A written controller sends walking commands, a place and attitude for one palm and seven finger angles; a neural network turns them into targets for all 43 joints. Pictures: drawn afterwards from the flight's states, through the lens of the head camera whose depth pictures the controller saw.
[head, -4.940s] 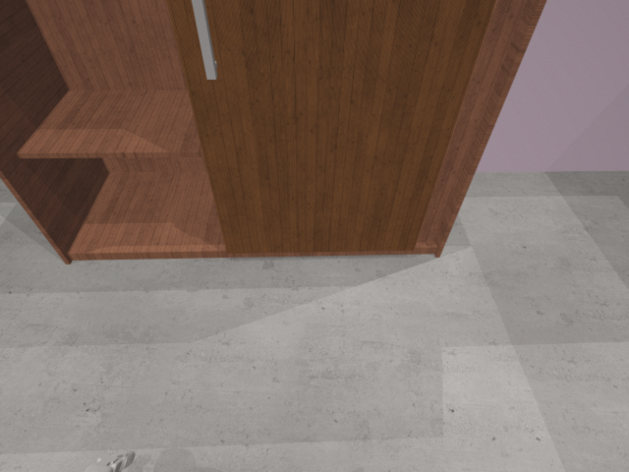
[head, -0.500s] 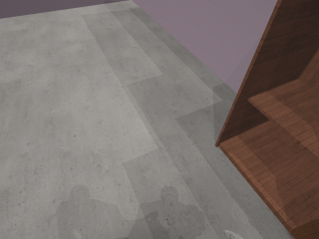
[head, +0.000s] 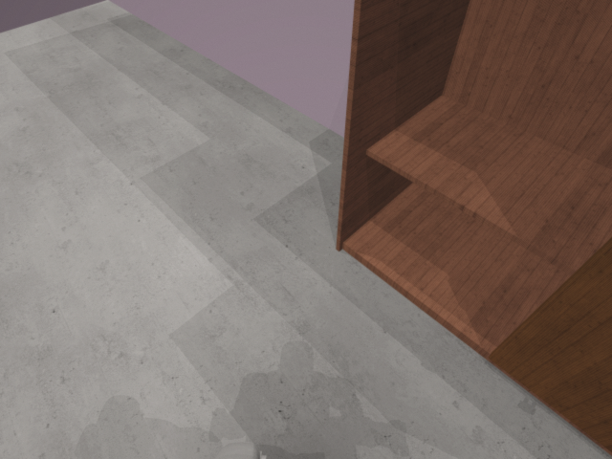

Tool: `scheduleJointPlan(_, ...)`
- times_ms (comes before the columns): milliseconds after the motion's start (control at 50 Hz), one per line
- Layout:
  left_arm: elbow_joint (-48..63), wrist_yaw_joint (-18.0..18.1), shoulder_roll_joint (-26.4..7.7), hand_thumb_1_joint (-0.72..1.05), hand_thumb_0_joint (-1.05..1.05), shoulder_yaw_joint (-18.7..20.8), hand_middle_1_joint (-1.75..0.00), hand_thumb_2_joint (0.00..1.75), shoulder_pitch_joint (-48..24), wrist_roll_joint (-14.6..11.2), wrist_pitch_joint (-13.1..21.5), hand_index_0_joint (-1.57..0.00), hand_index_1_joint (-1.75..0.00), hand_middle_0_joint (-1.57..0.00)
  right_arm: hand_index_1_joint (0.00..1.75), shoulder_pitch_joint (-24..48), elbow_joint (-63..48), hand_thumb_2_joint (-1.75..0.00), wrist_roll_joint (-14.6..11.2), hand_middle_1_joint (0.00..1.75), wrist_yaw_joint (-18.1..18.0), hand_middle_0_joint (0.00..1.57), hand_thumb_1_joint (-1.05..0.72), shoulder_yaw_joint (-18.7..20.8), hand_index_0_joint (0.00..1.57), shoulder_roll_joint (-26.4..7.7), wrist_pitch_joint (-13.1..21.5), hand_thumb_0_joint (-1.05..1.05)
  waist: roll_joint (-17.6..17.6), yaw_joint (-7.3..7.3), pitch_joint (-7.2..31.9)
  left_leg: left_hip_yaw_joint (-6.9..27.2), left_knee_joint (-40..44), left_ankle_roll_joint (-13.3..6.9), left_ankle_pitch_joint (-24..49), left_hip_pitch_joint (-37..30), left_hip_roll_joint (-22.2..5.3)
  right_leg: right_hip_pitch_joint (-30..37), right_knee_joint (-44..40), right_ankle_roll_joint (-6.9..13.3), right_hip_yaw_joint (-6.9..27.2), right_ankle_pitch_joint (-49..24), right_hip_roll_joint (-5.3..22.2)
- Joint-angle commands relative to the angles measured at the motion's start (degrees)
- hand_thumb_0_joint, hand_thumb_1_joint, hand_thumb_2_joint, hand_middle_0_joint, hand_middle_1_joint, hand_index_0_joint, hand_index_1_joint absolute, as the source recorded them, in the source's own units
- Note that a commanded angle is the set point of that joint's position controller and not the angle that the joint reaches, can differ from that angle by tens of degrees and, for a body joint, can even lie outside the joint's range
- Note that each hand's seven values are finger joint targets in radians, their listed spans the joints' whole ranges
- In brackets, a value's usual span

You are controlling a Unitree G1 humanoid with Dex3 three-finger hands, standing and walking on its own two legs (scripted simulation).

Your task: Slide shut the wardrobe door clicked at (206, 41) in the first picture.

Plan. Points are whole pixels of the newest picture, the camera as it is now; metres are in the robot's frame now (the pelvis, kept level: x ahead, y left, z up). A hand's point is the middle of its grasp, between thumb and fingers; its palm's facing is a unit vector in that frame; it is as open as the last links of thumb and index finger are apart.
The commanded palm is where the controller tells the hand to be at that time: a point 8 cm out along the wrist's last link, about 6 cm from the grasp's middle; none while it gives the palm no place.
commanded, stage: turn to face it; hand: right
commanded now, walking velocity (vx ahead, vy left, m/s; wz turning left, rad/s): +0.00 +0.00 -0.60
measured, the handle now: out of the picture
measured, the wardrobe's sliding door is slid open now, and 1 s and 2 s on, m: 0.64 0.64 0.64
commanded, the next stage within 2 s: take the last steps up to it in 1.06 s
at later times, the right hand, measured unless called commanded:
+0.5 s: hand out of the picture -0.01 -0.15 -0.15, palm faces +0.35 +0.90 -0.25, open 7.4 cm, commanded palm none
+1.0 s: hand out of the picture -0.05 -0.21 -0.15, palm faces +0.55 +0.78 -0.28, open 7.4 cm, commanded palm none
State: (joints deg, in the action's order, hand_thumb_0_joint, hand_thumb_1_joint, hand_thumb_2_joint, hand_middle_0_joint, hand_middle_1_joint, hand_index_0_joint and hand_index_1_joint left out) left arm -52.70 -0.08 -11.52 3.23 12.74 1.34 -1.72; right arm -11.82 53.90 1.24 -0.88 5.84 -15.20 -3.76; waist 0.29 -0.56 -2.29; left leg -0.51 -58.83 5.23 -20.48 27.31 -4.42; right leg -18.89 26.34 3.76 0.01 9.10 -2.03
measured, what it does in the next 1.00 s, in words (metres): steps on the spot, turning right: left foot, then right foot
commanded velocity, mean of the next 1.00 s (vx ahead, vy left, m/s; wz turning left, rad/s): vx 0.00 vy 0.00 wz -0.48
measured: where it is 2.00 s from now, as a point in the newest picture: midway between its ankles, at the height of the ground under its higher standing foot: outside the picture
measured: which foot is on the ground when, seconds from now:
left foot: up 0.00-0.18, down 0.20-0.64, up 0.66-1.00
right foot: down 0.00-0.20, up 0.22-0.62, down 0.64-1.00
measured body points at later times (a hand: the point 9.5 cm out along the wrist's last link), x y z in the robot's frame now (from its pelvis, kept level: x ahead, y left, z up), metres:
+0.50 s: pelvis -0.02 +0.05 +0.00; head +0.02 +0.06 +0.45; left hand +0.13 +0.29 -0.15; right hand -0.03 -0.20 -0.13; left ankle -0.01 +0.16 -0.74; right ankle -0.07 -0.09 -0.67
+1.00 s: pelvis -0.02 +0.03 +0.00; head +0.01 +0.02 +0.44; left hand +0.18 +0.19 -0.15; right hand -0.08 -0.25 -0.13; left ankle +0.06 +0.12 -0.71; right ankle -0.08 -0.07 -0.74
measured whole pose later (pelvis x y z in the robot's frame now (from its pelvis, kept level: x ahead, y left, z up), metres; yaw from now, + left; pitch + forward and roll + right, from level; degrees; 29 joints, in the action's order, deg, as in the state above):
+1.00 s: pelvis -0.02 +0.03 +0.00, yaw -33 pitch -1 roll -1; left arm -53.4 0.0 -11.6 2.1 10.7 1.5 -2.4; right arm -9.3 51.8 0.7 -0.8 3.3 -13.3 -3.0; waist -0.4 -0.5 -3.7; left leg -2.3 -46.5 4.5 -23.8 22.3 -3.6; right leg -12.4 28.4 0.7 1.9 15.2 -1.9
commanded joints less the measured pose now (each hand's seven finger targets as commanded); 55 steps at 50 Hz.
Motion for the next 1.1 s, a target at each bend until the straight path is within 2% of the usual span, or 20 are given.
scheduleJointPlan(0, 3.3, 0.4, -12.4, 0.9, 0.0, 3.7, -0.3, 0.9, 2.7, 0.1, 0.7, -0.2, -0.3, -0.2, 0.3, 3.1, -6.2, -0.9, -0.6, 0.3, -0.4, 0.2, -0.9, -0.2, 0.2, -2.7, 1.9, 0.0, -7.8, -2.25, 5.2, 0.9, 6.5, -0.1, -3.7, 3.0, 0.4, 10.4, -9.6, 6.4, 21.1, -0.9, 15.4)
scheduleJointPlan(80, 4.0, 0.2, -12.8, 0.9, 0.0, 4.1, -0.3, 0.9, 0.5, 0.2, 0.1, -0.2, -0.3, -0.2, 0.3, -0.3, -6.2, -0.9, -1.1, 0.3, -0.7, 0.2, -0.9, -0.6, 0.2, -2.1, 2.4, 0.0, -9.3, -0.96, 7.6, 0.5, 17.4, -1.3, -4.7, -6.2, 3.0, 7.1, -6.9, 6.3, 23.8, -6.2, 13.7)
scheduleJointPlan(140, 5.2, -0.3, -11.4, 0.9, 0.0, 4.1, -0.3, 0.9, -3.0, -0.4, -0.4, -0.2, -0.3, -0.2, 0.3, -6.6, -5.0, -0.9, -1.1, 0.3, -1.0, 0.2, -0.9, 0.0, 0.2, -4.2, 3.0, 0.0, -6.0, 2.49, 7.3, -0.3, 36.0, -2.7, 5.3, -22.6, 2.6, -4.8, -3.0, 1.1, 20.8, 0.8, 8.0)
scheduleJointPlan(180, 7.3, -0.5, -5.7, 0.9, 0.0, 3.6, -0.3, 0.9, -3.0, -0.5, -0.5, -0.2, -0.3, -0.2, 0.3, -5.7, -6.7, -0.9, 0.4, 0.3, -1.6, 0.2, -0.9, 1.3, 0.2, -12.7, 3.3, 0.0, 19.6, 3.27, 3.4, 25.0, 49.2, -12.2, -5.2, -24.6, -23.2, -22.1, 24.0, -6.7, 3.2, 21.5, -4.2)
scheduleJointPlan(200, 7.0, -0.7, -9.4, 0.9, 0.0, 4.3, -0.3, 0.9, -4.1, 0.3, -0.8, -0.2, -0.3, -0.2, 0.3, -1.5, -8.3, -0.9, -0.1, 0.3, -1.8, 0.2, -0.9, 0.6, 0.2, -11.2, 3.2, 0.0, 11.7, 1.94, 1.4, 20.8, 49.0, -13.4, -4.5, -13.9, -23.8, -17.7, 33.9, -5.6, 5.8, 20.7, -0.2)
scheduleJointPlan(240, 4.6, -1.2, -7.8, 0.9, 0.0, 4.2, -0.3, 0.9, -0.3, 0.3, -1.6, -0.2, -0.3, -0.2, 0.3, 5.0, -9.5, -0.9, -0.4, 0.3, -1.7, 0.2, -0.9, 0.0, 0.2, -7.1, 3.9, 0.0, 11.4, -2.16, 0.2, 12.2, 46.4, -10.8, 4.6, -11.9, -16.6, -16.5, 41.0, -6.2, 4.6, 14.8, 1.3)
scheduleJointPlan(300, 3.2, -1.8, -6.8, 0.9, 0.0, 3.6, -0.3, 0.9, 0.0, 0.2, -1.7, -0.2, -0.3, -0.2, 0.3, 2.8, -8.6, -0.9, -0.2, 0.3, -1.3, 0.2, -0.9, -1.1, 0.2, -4.7, 4.7, 0.0, 8.3, -1.56, -0.2, 1.1, 41.2, -10.5, 18.6, -17.0, -12.7, -16.9, 43.0, -7.9, 1.2, 10.2, 2.8)
scheduleJointPlan(440, 5.1, -1.9, -6.0, 0.9, 0.0, 2.5, -0.3, 0.9, -8.3, -0.2, -1.7, -0.2, -0.3, -0.2, 0.3, -5.0, -5.4, -0.9, 0.4, 0.3, -1.1, 0.2, -0.9, -0.3, 0.2, -7.7, 4.3, 0.0, 10.5, 2.97, 0.8, -2.0, 38.5, -12.1, 28.0, -23.6, -16.1, -13.2, 28.4, -8.7, -3.0, 15.2, 4.5)
scheduleJointPlan(560, 4.9, -1.5, -6.6, 0.9, 0.0, 1.8, -0.3, 0.9, -4.2, -0.5, -0.2, -0.2, -0.3, -0.2, 0.3, -4.2, -4.9, -0.9, 0.3, 0.3, -0.7, 0.2, -0.9, 0.6, 0.2, -9.8, 3.4, 0.0, 10.7, 1.46, 6.0, -8.1, 27.1, -8.7, 35.0, -23.7, -15.8, 1.7, 4.8, -6.4, -7.1, 8.6, 2.6)
scheduleJointPlan(580, 3.9, -1.4, -8.8, 0.9, 0.0, 2.3, -0.3, 0.9, -0.3, -0.3, 0.3, -0.2, -0.3, -0.2, 0.3, -3.7, -5.1, -0.9, -0.4, 0.3, -0.6, 0.2, -0.9, 0.6, 0.2, -9.4, 3.3, 0.0, 6.4, -0.88, 8.9, -9.8, 19.0, -6.2, 32.2, -19.5, -14.5, 10.4, -3.1, -5.4, -5.1, -0.8, 3.3)
scheduleJointPlan(600, 3.6, -1.0, -15.4, 0.9, 0.0, 3.8, -0.3, 0.9, 3.7, 0.1, 1.1, -0.2, -0.3, -0.2, 0.3, -3.7, -6.8, -0.9, -0.9, 0.3, -0.2, 0.2, -0.9, 0.1, 0.2, -6.3, 3.2, 0.0, -9.6, -3.21, 12.7, -11.6, 6.1, -2.0, 11.3, -4.8, -7.8, 23.0, -5.3, 0.0, 11.2, -19.9, 16.2)
scheduleJointPlan(620, 2.5, -0.4, -19.7, 0.9, 0.0, 4.7, -0.3, 0.9, 7.4, -0.6, 1.0, -0.2, -0.3, -0.2, 0.3, -0.2, -9.1, -0.9, -0.7, 0.3, 0.0, 0.2, -0.9, -1.4, 0.2, -2.9, 3.0, 0.0, -18.8, -4.76, 12.7, -6.6, -3.1, 0.2, -18.0, 6.9, -2.6, 26.2, -3.5, 7.2, 22.7, -47.0, 26.0)
scheduleJointPlan(640, 1.6, -0.2, -18.7, 0.9, 0.0, 4.2, -0.3, 0.9, 8.4, -0.7, 0.5, -0.2, -0.3, -0.2, 0.3, 1.8, -9.5, -0.9, -0.4, 0.3, -0.4, 0.2, -0.9, -1.4, 0.2, -4.5, 2.3, 0.0, -11.3, -4.76, 11.7, -2.7, -6.4, -0.9, -16.9, 6.2, -4.1, 24.2, -1.7, 9.1, 17.2, -44.6, 26.5)
scheduleJointPlan(740, 4.0, 1.0, -12.1, 0.9, 0.0, 2.0, -0.3, 0.9, -2.3, -0.2, 1.2, -0.2, -0.3, -0.2, 0.3, 0.0, -5.3, -0.9, -0.5, 0.3, 0.2, 0.2, -0.9, -0.9, 0.2, -4.1, 2.1, 0.0, -9.2, -0.21, 5.6, -0.9, -7.3, -0.1, -3.6, 4.4, -2.9, 14.9, -3.7, 4.9, 8.7, -32.9, 15.4)
scheduleJointPlan(940, 3.0, 0.7, -11.6, 0.9, 0.0, 2.1, -0.3, 0.9, -1.3, 0.2, 0.5, -0.2, -0.3, -0.2, 0.3, 1.3, -5.9, -0.9, -0.8, 0.3, -0.3, 0.2, -0.9, -1.9, 0.2, -2.2, 2.3, 0.0, -10.1, -0.62, 3.2, -2.2, 14.6, -0.8, -4.4, -6.4, 1.5, 9.5, -4.3, 6.2, 14.2, -23.3, 14.7)
scheduleJointPlan(1000, 3.1, 0.5, -10.7, 0.9, 0.0, 2.1, -0.3, 0.9, -3.0, -0.2, 0.3, -0.2, -0.3, -0.2, 0.3, -4.3, -4.1, -0.9, -0.9, 0.3, -0.5, 0.2, -0.9, -1.6, 0.2, -2.6, 3.4, 0.0, -6.6, 2.36, 4.4, -3.0, 31.6, -1.3, 9.2, -18.6, 2.0, 3.4, 1.0, 2.7, 13.2, -15.7, 11.7)
scheduleJointPlan(1020, 2.9, 0.3, -8.4, 0.9, 0.0, 1.9, -0.3, 0.9, -2.1, -0.8, 0.5, -0.2, -0.3, -0.2, 0.3, -6.3, -3.6, -0.9, -0.4, 0.3, -0.8, 0.2, -0.9, -1.2, 0.2, -5.1, 4.2, 0.0, 0.2, 3.08, 5.4, 1.6, 38.1, -2.1, 14.6, -24.8, -2.9, -1.1, 6.7, -0.7, 10.2, -5.3, 7.6)
scheduleJointPlan(1040, 3.9, 0.0, -4.1, 0.9, 0.0, 1.2, -0.3, 0.9, -0.7, -1.1, 0.5, -0.2, -0.3, -0.2, 0.3, -7.0, -3.7, -0.9, 0.6, 0.3, -1.2, 0.2, -0.9, -0.2, 0.2, -10.9, 5.0, 0.0, 17.3, 2.77, 5.4, 17.3, 41.5, -7.8, 24.6, -29.1, -17.8, -11.0, 19.2, -5.1, 1.8, 17.1, -0.7)
scheduleJointPlan(1060, 4.4, 0.4, -6.5, 0.9, 0.0, 1.9, -0.3, 0.9, -1.7, -0.8, -0.4, -0.2, -0.3, -0.2, 0.3, -7.5, -4.3, -0.9, 0.0, 0.3, -1.1, 0.2, -0.9, -0.4, 0.2, -12.0, 4.5, 0.0, 15.2, 3.56, 5.5, 19.4, 42.5, -13.1, 25.3, -20.9, -23.2, -8.6, 28.9, -5.0, 4.4, 26.7, 0.1)
scheduleJointPlan(1080, 2.9, 0.3, -7.0, 0.9, 0.0, 2.3, -0.3, 0.9, -1.1, -0.5, -1.2, -0.2, -0.3, -0.2, 0.3, -4.0, -4.8, -0.9, -0.1, 0.3, -1.2, 0.2, -0.9, -0.4, 0.2, -9.4, 4.5, 0.0, 12.2, 2.04, 3.8, 16.2, 44.5, -13.9, 15.3, -16.2, -20.1, -8.0, 35.4, -4.7, 6.2, 22.7, 1.1)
